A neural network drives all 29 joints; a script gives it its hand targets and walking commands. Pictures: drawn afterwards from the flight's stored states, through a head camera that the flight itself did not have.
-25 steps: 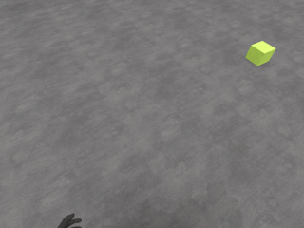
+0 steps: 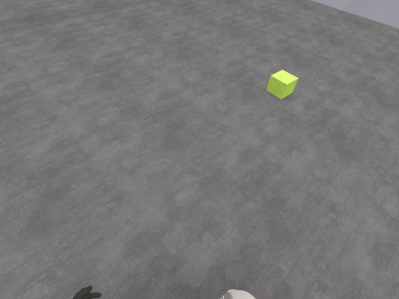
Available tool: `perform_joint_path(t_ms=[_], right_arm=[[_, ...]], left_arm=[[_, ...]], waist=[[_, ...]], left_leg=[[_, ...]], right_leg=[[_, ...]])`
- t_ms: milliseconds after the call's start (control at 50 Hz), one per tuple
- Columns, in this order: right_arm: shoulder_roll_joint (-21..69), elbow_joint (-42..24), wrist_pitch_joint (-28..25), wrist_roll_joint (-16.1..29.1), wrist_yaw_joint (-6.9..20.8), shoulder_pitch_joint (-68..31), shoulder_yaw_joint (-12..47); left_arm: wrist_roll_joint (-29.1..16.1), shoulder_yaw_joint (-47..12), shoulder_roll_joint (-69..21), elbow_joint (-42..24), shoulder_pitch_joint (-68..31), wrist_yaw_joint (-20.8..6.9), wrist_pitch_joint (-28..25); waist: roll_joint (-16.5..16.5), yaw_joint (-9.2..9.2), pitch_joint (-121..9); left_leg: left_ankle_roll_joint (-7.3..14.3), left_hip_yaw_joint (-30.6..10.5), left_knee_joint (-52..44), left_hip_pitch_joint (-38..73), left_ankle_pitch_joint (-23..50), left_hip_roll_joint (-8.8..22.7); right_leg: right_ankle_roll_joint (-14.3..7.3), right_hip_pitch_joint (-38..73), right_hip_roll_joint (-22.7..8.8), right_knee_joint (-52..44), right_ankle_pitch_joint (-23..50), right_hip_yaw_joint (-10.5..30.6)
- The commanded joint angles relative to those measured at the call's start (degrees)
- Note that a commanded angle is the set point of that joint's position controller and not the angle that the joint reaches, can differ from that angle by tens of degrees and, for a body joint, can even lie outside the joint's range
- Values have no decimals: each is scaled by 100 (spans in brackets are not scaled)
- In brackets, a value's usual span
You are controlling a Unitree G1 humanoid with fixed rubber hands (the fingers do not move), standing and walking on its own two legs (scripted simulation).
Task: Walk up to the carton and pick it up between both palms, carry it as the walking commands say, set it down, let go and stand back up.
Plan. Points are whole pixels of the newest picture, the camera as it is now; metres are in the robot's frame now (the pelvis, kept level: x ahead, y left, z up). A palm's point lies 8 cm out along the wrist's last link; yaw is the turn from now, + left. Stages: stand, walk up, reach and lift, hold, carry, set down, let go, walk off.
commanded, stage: walk up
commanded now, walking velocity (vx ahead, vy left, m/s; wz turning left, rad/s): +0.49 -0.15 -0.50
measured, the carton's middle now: (281, 84) +1.93 -0.83 -0.70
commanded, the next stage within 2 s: none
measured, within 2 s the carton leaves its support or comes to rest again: neither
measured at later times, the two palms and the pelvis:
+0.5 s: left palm (140, 234) +0.30 +0.14 -0.11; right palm (351, 259) +0.24 -0.38 -0.13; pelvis +0.22 -0.11 +0.00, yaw -12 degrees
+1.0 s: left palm (174, 148) +0.61 +0.08 -0.14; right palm (337, 202) +0.39 -0.39 -0.10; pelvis +0.48 -0.14 +0.00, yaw -19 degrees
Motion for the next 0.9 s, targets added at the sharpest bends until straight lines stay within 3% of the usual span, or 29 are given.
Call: perform_joint_path(t_ms=[0, 40, 80, 120, 160, 200, 220, 240, 260, 280, 300, 320, 340, 360, 380, 400, 440, 560, 620, 660, 700, 720, 740, 760, 780, 800, 820, 840, 880], right_arm=[[-633, -101, -199, -55, 71, 171, -117], [-604, 56, -252, -72, 117, 549, -98], [-663, 89, -284, -11, 171, 630, -76], [-876, 139, -252, 45, 153, 835, -118], [-1072, 224, -167, 72, 99, 1088, -195], [-1168, 267, -87, 81, 94, 1082, -222], [-1187, 263, -47, 82, 125, 1018, -219], [-1174, 202, -12, 107, 159, 879, -217], [-957, 91, -24, 78, 180, 872, -162], [-265, -308, -73, 24, 242, 769, 30], [-460, -391, -91, -13, 304, 525, -33], [-542, -473, -132, 44, 307, 159, -5], [-582, -283, -176, 94, 286, 38, 36], [-524, -123, -170, 58, 278, 223, 49], [-524, 38, -100, -24, 294, 495, 19], [-468, 160, -9, -69, 320, 585, 19], [-347, 178, 101, -58, 356, 410, 34], [-127, -221, 96, -15, 471, -1226, 78], [-93, -365, 83, 61, 453, -1717, 44], [-122, -406, 75, 75, 390, -1846, -10], [-227, -383, 30, 106, 292, -1561, -78], [-352, -275, -1, 112, 217, -1093, -138], [-580, -25, -41, 81, 117, -212, -255], [-1129, 225, -79, 6, -20, 1033, -450], [-1893, 248, -62, 4, -98, 1641, -568], [-1713, 348, 2, 108, -81, 1177, -496], [-1170, 290, 15, 93, -40, 472, -357], [-720, 260, -19, 51, 29, 47, -246], [-312, 340, -120, 44, 73, -99, -138]], left_arm=[[-56, 69, 162, -286, -183, -130, -42], [-82, -7, 1, -319, -534, -136, -48], [-80, -59, -33, -391, -963, -129, -93], [-50, -65, 32, -437, -1348, -149, -104], [-15, -61, 65, -460, -1550, -172, -90], [-17, -3, 120, -321, -1206, -122, -118], [-12, 59, 208, -137, -698, -46, -160], [-6, 138, 338, 187, 120, 55, -220], [2, 310, 781, 589, 1079, 163, -280], [6, 510, 1623, 718, 1785, 265, -297], [-85, 513, 1903, 619, 1919, 356, -236], [-122, 425, 1580, 581, 1340, 403, -172], [-105, 339, 1099, 456, 902, 407, -251], [-143, 281, 797, 402, 524, 399, -328], [-154, 218, 601, 368, 270, 385, -409], [-130, 190, 530, 425, 261, 381, -486], [-128, 186, 515, 607, 477, 384, -571], [-188, 116, 367, 972, 1150, 443, -596], [-180, 100, 385, 1147, 1346, 455, -569], [-148, 97, 401, 1262, 1516, 459, -544], [-130, 144, 458, 1350, 1532, 463, -506], [-126, 186, 535, 1361, 1447, 456, -486], [-157, 197, 542, 1316, 1318, 432, -473], [-131, 183, 445, 1069, 1145, 394, -482], [-83, 111, -118, 792, 1360, 368, -493], [-24, 218, 85, 942, 1485, 367, -425], [-50, 223, 104, 931, 1294, 338, -401], [-73, 219, 13, 969, 1058, 299, -385], [-4, 175, -227, 1100, 1164, 203, -271]], waist=[[1096, -70, 651], [1097, -196, 803], [1329, -297, 888], [1422, -418, 916], [1359, -423, 902], [1326, -218, 628], [1300, -22, 337], [1134, 348, -48], [841, 704, -693], [-974, 861, -1321], [-715, 843, -1575], [-503, 596, -1009], [-249, 489, -392], [-104, 156, -134], [-110, -78, -104], [-151, -185, -127], [-263, -203, -8], [-412, 173, 668], [-508, 289, 718], [-452, 336, 726], [-493, 179, 577], [-427, -36, 360], [-46, -402, -84], [569, -865, -826], [2051, -748, -1415], [1462, -439, -1032], [1157, -188, -302], [872, -96, 137], [1075, 73, 316]], left_leg=[[192, -997, -1899, 179, -639, 1360], [196, -438, -1825, 325, 356, 1226], [222, 83, -1852, 240, 714, 1058], [295, 291, -1853, 408, 1107, 1163], [345, 301, -1591, 829, 2165, 1422], [281, 416, -880, 1131, 3566, 1488], [272, 433, -176, 1144, 3996, 1443], [200, 589, 933, 755, 4035, 1256], [55, 584, 2302, -357, 2813, 1022], [-198, 388, 4167, -2416, -1233, 357], [-257, -921, 4910, -3146, -1483, -31], [-157, -1144, 5177, -3471, -900, 318], [-107, -1096, 4987, -3415, -399, 511], [-118, -1097, 4619, -2937, 39, 689], [-141, -1139, 4384, -2448, 200, 692], [-151, -1060, 4294, -2135, 316, 607], [-210, -910, 3927, -2107, 511, 520], [-390, -767, 2051, -2731, 1301, 365], [-331, -498, 1307, -2122, 1217, 148], [-231, -426, 1091, -1840, 1046, 59], [-108, -433, 818, -1300, 731, -30], [-53, -335, 615, -639, 645, -154], [-15, -227, 289, 587, 843, -207], [194, -1562, 32, 2134, 163, 1059], [619, -4606, -816, 2917, 404, 3090], [820, -4946, -1278, 1971, -98, 2872], [800, -4054, -1331, 1026, -576, 2550], [717, -3088, -1385, 429, -378, 2128], [469, -1871, -1411, -177, 536, 1535]], right_leg=[[114, -1208, -468, 617, 668, 30], [113, -1160, -469, -21, 867, -278], [132, -547, -467, -1196, 939, -703], [106, -104, -432, -1938, 643, -1071], [-2, 7, -358, -2301, 227, -1187], [-203, 561, -201, -2663, -61, -1193], [-322, 1152, -2, -2803, -235, -1267], [-466, 2223, 239, -3194, -105, -1404], [-601, 3799, -70, -3114, -400, -922], [-1015, 5106, -1930, -3909, -1815, 1886], [-1247, 4908, -2712, -5256, -2403, 4125], [-1322, 4443, -2387, -5130, -2261, 3371], [-1269, 3751, -2170, -4940, -1232, 2619], [-1097, 3087, -1807, -4887, -413, 1859], [-995, 2551, -1548, -4877, 147, 1434], [-963, 2277, -1391, -4904, 680, 1118], [-1000, 2145, -1262, -5058, 883, 806], [-1063, 2598, -1109, -5460, 763, 513], [-1110, 2496, -915, -5420, 762, 215], [-1128, 2595, -1031, -5252, 1142, 291], [-1018, 2703, -1011, -4793, 1636, 319], [-934, 2603, -906, -4220, 2192, 225], [-790, 2184, -593, -3084, 2427, -88], [-614, 1095, -264, -1328, 1160, -250], [-348, -301, 415, 304, -2092, -146], [-296, -350, 136, 1203, -1405, 585], [-292, -425, -198, 1332, -840, 465], [-262, -347, -441, 1145, -310, 282], [-167, -1, -556, 932, 303, 75]])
